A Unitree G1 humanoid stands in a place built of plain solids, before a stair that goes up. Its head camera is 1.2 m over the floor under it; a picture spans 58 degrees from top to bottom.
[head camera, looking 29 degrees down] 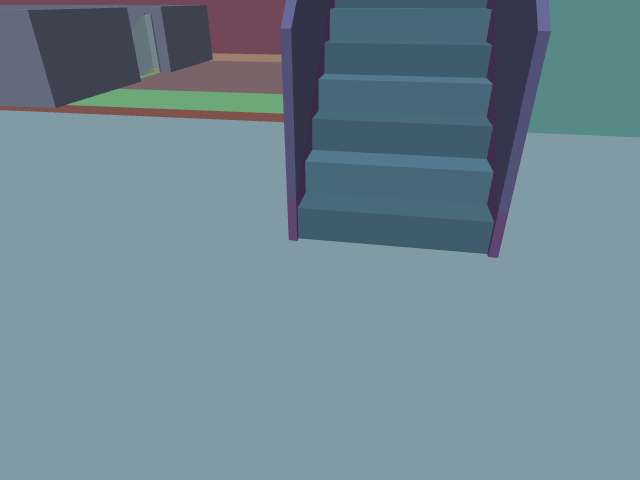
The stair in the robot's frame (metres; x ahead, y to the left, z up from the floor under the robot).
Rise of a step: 0.19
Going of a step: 0.23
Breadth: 1.05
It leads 10 degrees to the right of straight ahead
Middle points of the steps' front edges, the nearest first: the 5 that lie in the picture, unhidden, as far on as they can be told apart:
2.10 -0.39 0.19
2.32 -0.43 0.38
2.54 -0.47 0.58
2.76 -0.50 0.77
2.99 -0.54 0.96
